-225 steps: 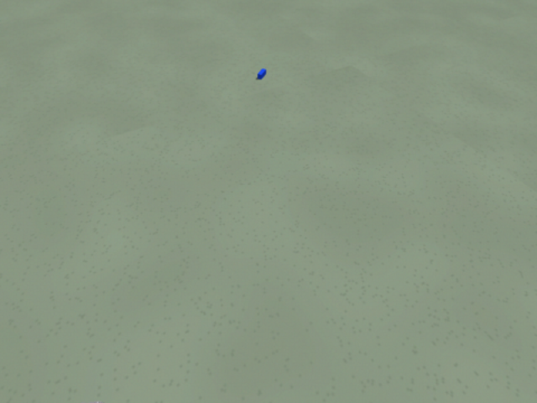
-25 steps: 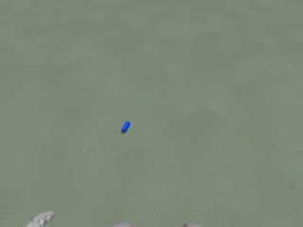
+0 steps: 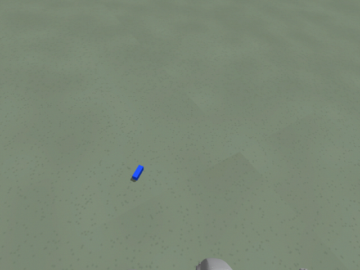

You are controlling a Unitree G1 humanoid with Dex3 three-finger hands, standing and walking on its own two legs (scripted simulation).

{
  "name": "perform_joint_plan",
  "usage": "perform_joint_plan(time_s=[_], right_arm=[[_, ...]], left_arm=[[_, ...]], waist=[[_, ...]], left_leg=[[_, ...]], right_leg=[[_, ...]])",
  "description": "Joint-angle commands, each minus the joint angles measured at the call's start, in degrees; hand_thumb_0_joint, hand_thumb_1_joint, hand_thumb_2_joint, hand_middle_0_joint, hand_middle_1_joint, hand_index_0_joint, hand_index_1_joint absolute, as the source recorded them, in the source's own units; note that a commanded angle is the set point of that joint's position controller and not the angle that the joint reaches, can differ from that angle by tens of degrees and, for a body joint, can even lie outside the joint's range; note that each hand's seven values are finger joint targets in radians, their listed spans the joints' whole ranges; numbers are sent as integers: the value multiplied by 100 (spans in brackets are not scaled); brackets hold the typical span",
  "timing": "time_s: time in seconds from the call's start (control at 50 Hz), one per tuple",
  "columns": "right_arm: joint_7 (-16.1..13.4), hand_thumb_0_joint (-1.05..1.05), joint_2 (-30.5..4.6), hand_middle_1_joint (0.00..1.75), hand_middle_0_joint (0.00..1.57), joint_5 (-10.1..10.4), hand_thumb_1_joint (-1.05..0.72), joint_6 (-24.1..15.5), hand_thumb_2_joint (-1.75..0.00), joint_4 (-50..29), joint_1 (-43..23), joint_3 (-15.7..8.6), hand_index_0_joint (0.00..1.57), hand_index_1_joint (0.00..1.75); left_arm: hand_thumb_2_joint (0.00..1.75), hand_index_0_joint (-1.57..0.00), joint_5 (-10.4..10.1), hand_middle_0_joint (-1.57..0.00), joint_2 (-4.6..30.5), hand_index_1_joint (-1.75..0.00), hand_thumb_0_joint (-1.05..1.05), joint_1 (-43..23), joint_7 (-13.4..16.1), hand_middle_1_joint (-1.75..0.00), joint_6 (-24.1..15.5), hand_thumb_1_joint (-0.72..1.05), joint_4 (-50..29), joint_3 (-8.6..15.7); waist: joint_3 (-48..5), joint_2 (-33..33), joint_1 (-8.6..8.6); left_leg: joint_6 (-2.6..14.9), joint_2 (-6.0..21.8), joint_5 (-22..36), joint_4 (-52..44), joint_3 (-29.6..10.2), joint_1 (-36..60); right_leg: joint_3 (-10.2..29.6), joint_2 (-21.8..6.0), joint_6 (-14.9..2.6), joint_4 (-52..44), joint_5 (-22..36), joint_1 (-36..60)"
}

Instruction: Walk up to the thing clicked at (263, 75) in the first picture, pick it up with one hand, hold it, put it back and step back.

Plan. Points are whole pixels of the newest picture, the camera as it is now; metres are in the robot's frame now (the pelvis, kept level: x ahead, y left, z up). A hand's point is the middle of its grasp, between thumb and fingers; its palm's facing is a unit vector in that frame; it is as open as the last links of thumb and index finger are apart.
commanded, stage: walk up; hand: left
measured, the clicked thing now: (138, 172) +0.74 +0.20 -0.75
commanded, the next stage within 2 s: none
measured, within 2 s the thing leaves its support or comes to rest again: neither
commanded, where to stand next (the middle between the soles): +0.33 +0.00 m, yaw -2 degrees
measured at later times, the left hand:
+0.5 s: hand (78, 224) +0.23 +0.25 -0.11, palm faces -0.04 -0.91 -0.42, open 7.4 cm
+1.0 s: hand (80, 196) +0.33 +0.28 -0.16, palm faces -0.07 -0.92 -0.39, open 7.4 cm
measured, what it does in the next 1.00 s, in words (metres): walks ahead: right foot, then left foot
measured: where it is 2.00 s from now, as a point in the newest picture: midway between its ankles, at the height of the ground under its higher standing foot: (166, 252)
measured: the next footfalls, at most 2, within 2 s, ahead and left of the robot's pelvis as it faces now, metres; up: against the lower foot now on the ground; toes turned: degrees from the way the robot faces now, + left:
right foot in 0.28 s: +0.25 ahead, -0.15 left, +0.00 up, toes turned -6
left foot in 0.68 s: +0.35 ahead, +0.13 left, +0.00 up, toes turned +1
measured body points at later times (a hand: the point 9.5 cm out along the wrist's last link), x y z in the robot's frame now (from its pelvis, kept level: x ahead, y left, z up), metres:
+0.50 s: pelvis +0.16 -0.03 +0.00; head +0.18 -0.06 +0.45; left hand +0.24 +0.29 -0.09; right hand +0.22 -0.35 -0.13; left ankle +0.21 +0.12 -0.69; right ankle +0.21 -0.14 -0.73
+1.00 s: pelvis +0.26 +0.01 -0.01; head +0.28 +0.01 +0.43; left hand +0.33 +0.33 -0.14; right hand +0.33 -0.31 -0.13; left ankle +0.31 +0.13 -0.73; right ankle +0.30 -0.12 -0.73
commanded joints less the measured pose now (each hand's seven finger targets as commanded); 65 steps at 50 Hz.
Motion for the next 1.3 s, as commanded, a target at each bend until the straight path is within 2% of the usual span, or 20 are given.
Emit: perform_joint_plan(time_s=[0.0,0.1,0.22,0.24,0.26,0.28,0.4,0.5,0.62,0.64,0.66,0.68,0.7,0.78,0.86,0.94,0.98,1.0,1.06,1.28], right_arm=[[-113,0,-1611,30,20,-29,-90,-159,-90,-353,156,-437,20,30],[-87,0,-1661,30,20,-37,-90,-133,-90,-388,364,-463,20,30],[-77,0,-1426,30,20,5,-90,-3,-90,-620,104,-345,20,30],[-74,0,-1162,30,20,-1,-90,0,-90,-626,273,-245,20,30],[-67,0,-800,30,20,3,-90,-14,-90,-744,476,-107,20,30],[-113,0,-1228,30,20,-6,-90,61,-90,-628,405,-217,20,30],[-24,0,-1321,30,20,-39,-90,197,-90,-127,660,-316,20,30],[93,0,-1195,30,20,-151,-90,194,-90,-233,223,-339,20,30],[-103,0,-1005,30,20,-98,-90,69,-90,12,257,-289,20,30],[-166,0,-1166,30,20,-123,-90,47,-90,102,480,-334,20,30],[-227,0,-1628,30,20,-161,-90,10,-90,137,811,-430,20,30],[-220,0,-2122,30,20,-100,-90,0,-90,-33,602,-509,20,30],[-203,0,-2118,30,20,-41,-90,38,-90,-24,467,-542,20,30],[-295,0,-1628,30,20,-47,-90,35,-90,-137,-82,-342,20,30],[-312,0,-1470,30,20,-58,-90,96,-90,-174,-397,-226,20,30],[-297,0,-1148,30,20,49,-90,214,-90,-151,-801,-54,20,30],[-304,0,-853,30,20,101,-90,264,-90,25,-583,24,20,30],[-331,0,-1038,30,20,86,-90,293,-90,292,-439,-37,20,30],[-300,0,-1241,30,20,66,-90,201,-90,541,-769,-41,20,30],[-295,0,-1096,30,20,27,-90,163,-90,1255,-1275,141,20,30]], left_arm=[[90,-20,10,-20,997,-30,0,272,-25,-30,-63,90,-314,326],[90,-20,71,-20,850,-30,0,-415,-88,-30,-119,90,-535,327],[90,-20,59,-20,921,-30,0,266,1,-30,-231,90,-261,448],[90,-20,79,-20,1167,-30,0,694,65,-30,-272,90,-180,554],[90,-20,109,-20,1711,-30,0,1102,146,-30,-329,90,-251,705],[90,-20,39,-20,1921,-30,0,939,152,-30,-315,90,-345,689],[90,-20,16,-20,1316,-30,0,-26,173,-30,-294,90,-702,492],[90,-20,65,-20,1421,-30,0,23,140,-30,-302,90,-811,549],[90,-20,38,-20,1133,-30,0,-325,190,-30,-118,90,-839,273],[90,-20,16,-20,912,-30,0,-309,199,-30,-77,90,-821,158],[90,-20,10,-20,567,-30,0,-111,194,-30,-61,90,-866,65],[90,-20,-48,-20,635,-30,0,158,245,-30,4,90,-757,78],[90,-20,10,-20,1106,-30,0,99,319,-30,47,90,-520,203],[90,-20,-24,-20,968,-30,0,258,288,-30,62,90,-197,200],[90,-20,0,-20,706,-30,0,62,287,-30,90,90,-9,204],[90,-20,84,-20,792,-30,0,-7,336,-30,62,90,203,232],[90,-20,96,-20,1326,-30,0,-766,319,-30,2,90,21,270],[90,-20,67,-20,1291,-30,0,-1217,287,-30,37,90,-16,225],[90,-20,9,-20,809,-30,0,-1239,270,-30,71,90,172,43],[90,-20,-49,-20,685,-30,0,-1610,259,-30,109,90,735,-8]], waist=[[0,1279,-48],[43,1073,-227],[-407,465,315],[-672,-298,513],[-926,-1460,616],[-735,-929,608],[-9,-570,94],[-26,-626,203],[-317,-152,-98],[-445,246,-238],[-670,1510,-293],[-519,1871,-190],[-303,1398,-189],[-275,1398,85],[-515,1348,54],[-566,864,293],[-340,-387,-76],[-246,-346,-192],[-413,78,-75],[-675,174,76]], left_leg=[[1004,1344,-673,-1899,-1357,488],[1099,1359,82,-1669,-1054,755],[643,977,317,-93,-535,-179],[480,582,167,1072,-177,-594],[179,-93,-1256,2673,86,-1557],[75,-256,-1882,3269,-388,-2176],[-95,365,-721,2570,-739,-1441],[-248,427,-389,1328,-480,-1210],[-149,-40,281,22,-158,501],[-32,26,21,-226,-366,965],[253,1108,-442,-1057,-1871,1159],[959,2120,-923,-1680,-3604,1186],[1288,2167,-1162,-1579,-3642,733],[928,1375,770,-1003,-1767,418],[873,1307,1486,-599,-1294,-76],[395,1049,107,-97,-1094,-887],[-69,179,-1171,518,-560,-541],[-64,121,-1181,524,-515,254],[116,612,-684,-508,-1044,264],[-29,608,512,-1114,-800,639]], right_leg=[[93,-322,183,-685,445,-720],[-262,-341,187,-1987,831,-607],[-530,189,5,-3041,1173,1801],[-101,-56,-127,-3474,551,2559],[2240,-1519,-567,-4150,-300,3153],[3706,-2215,-1244,-4646,-797,3025],[1177,-1201,-1006,-4648,-256,1105],[831,-1205,-1080,-4624,-606,911],[191,-900,-700,-3158,1004,184],[51,-744,-489,-2619,840,-122],[-398,-260,-152,-1209,305,-306],[-458,411,14,-643,-1179,-1076],[70,74,-13,-156,-1267,-879],[163,-168,6,-713,-553,-419],[-237,15,93,-1752,-124,563],[-73,9,-53,-3057,947,1617],[1865,-1269,-667,-4033,104,524],[1695,-1284,-756,-3990,-179,-97],[566,-453,-125,-3489,366,380],[440,-502,19,-4073,1429,1461]])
